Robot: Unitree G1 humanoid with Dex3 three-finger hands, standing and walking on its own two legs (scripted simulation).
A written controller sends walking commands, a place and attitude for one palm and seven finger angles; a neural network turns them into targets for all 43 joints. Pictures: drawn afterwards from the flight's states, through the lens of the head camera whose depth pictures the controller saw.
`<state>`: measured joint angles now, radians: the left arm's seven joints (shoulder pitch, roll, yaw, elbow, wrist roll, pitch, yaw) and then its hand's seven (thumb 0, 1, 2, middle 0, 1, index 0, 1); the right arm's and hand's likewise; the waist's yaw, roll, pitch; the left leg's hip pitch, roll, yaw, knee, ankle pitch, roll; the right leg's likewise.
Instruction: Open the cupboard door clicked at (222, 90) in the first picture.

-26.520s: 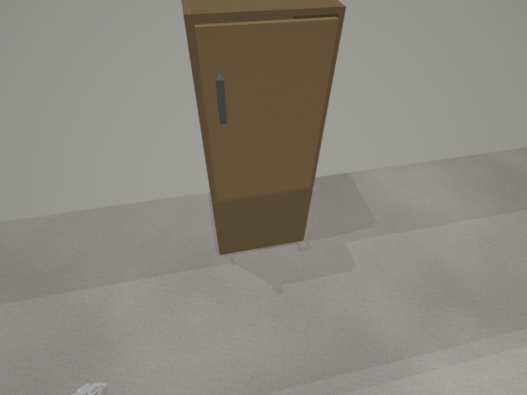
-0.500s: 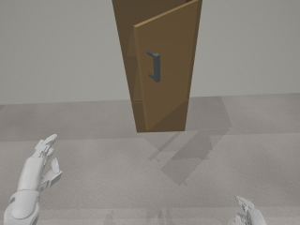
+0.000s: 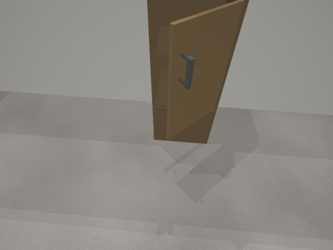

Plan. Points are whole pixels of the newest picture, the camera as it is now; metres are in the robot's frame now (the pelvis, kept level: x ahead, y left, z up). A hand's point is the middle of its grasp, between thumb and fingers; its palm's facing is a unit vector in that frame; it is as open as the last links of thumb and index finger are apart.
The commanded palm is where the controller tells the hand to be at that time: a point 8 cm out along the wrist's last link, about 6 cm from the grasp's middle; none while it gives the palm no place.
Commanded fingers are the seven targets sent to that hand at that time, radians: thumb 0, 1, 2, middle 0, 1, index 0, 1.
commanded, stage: let the arm hang, fingers relaxed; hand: left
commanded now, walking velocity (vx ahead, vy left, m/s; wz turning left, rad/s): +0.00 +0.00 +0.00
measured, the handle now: (185, 71) +0.70 -0.01 +0.04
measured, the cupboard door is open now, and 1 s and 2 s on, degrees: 44 44 44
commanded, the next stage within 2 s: look to check the result in 0.48 s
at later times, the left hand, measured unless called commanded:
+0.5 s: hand out of the picture -0.01 +0.18 -0.17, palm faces +0.01 -0.98 -0.20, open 7.3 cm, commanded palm none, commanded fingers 0.00 0.90 0.90 -0.20 -0.30 -0.20 -0.30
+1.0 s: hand out of the picture +0.01 +0.17 -0.17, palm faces +0.00 -0.98 -0.19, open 7.3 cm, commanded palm none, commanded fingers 0.00 0.90 0.90 -0.20 -0.30 -0.20 -0.30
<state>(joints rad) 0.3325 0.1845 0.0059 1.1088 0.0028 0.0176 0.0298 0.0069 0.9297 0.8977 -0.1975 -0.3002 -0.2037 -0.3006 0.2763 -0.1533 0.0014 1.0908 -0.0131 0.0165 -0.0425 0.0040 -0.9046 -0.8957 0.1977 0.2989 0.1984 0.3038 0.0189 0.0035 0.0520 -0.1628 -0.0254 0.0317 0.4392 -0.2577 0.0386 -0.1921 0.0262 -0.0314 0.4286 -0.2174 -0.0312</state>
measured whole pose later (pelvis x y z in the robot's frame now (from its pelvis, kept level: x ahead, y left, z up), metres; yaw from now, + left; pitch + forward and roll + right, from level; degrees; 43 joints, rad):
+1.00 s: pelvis +0.00 +0.00 +0.00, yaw -1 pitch -1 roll +0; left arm 0.26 0.15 0.00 1.15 0.01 -0.01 0.03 0.01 0.91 0.90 -0.20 -0.30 -0.20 -0.30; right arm 0.27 -0.15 0.00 1.15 -0.02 0.00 -0.04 0.00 -0.90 -0.90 0.20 0.30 0.20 0.30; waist -0.01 0.01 0.04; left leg -0.12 -0.03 0.06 0.38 -0.23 0.04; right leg -0.18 0.02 0.00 0.40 -0.20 -0.03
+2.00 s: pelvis +0.01 -0.05 +0.00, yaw -25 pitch +2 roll +2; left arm 0.26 0.18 0.07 0.95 0.02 0.02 0.02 0.01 0.91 0.90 -0.20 -0.30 -0.21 -0.30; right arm 0.02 -0.22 -0.07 0.90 -0.01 0.06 -0.03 0.00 -0.91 -0.90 0.20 0.30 0.20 0.30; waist 0.05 -0.01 0.11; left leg -0.48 0.03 -0.04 1.00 -0.40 -0.07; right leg -0.25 0.10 0.16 0.45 -0.22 -0.06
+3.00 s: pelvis +0.07 -0.10 +0.00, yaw -60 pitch +1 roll +0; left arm 0.32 0.17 0.05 0.97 0.02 -0.03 -0.02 0.01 0.91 0.90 -0.20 -0.30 -0.21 -0.30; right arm 0.16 -0.23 -0.07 0.91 -0.02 0.03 0.01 0.00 -0.91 -0.90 0.20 0.30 0.20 0.30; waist 0.03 0.01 0.05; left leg -0.54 0.09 0.01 0.91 -0.27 -0.08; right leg -0.10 0.06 0.10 0.36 -0.28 -0.05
